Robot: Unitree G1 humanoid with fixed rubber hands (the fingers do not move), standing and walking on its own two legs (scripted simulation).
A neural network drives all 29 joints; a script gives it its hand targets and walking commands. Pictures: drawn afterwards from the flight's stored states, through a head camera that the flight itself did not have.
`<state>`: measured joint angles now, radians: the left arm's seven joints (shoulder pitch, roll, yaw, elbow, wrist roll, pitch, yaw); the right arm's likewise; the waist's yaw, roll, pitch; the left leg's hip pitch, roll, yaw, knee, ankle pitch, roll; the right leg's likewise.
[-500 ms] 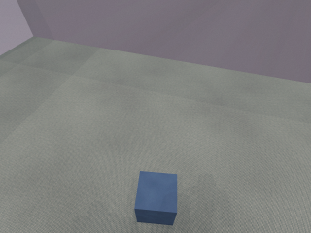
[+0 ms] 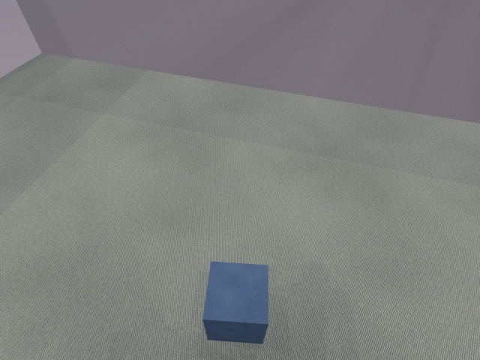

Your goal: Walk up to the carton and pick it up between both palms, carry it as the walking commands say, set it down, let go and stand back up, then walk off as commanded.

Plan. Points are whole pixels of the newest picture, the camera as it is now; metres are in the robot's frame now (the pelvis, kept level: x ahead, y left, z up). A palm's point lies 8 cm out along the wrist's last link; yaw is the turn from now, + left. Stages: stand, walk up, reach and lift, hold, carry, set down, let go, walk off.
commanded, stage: stand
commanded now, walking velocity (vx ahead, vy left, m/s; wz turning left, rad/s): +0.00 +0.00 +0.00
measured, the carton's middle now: (237, 303) +0.43 +0.01 -0.64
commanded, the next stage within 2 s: walk off in 0.92 s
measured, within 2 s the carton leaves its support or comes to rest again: neither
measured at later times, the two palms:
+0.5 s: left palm out of the picture -0.06 +0.23 -0.14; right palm out of the picture -0.08 -0.22 -0.14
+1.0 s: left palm out of the picture -0.09 +0.22 -0.14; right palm out of the picture -0.11 -0.20 -0.14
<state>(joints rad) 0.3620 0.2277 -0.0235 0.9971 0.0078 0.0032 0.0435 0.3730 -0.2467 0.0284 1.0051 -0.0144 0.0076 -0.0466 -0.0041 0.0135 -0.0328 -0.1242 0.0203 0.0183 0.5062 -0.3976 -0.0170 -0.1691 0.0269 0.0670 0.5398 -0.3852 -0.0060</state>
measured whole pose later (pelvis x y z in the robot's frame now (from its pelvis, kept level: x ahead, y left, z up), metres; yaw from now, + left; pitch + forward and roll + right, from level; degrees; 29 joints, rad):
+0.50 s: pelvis -0.02 +0.00 +0.00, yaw +0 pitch -1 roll +0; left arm 0.36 0.17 -0.05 1.15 0.00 0.01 0.05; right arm 0.39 -0.18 0.05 1.14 -0.02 0.01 -0.05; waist -0.01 0.01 -0.01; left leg -0.11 0.02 0.03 0.48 -0.35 -0.01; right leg -0.15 0.02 0.07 0.50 -0.33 0.00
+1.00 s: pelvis -0.04 +0.01 +0.01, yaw -1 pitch -1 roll +0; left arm 0.37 0.13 -0.05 1.17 0.00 0.00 0.05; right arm 0.39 -0.15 0.04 1.18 -0.01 0.00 -0.05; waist -0.01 0.01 0.00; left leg -0.13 0.01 0.04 0.47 -0.32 0.00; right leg -0.18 0.01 0.07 0.49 -0.30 0.01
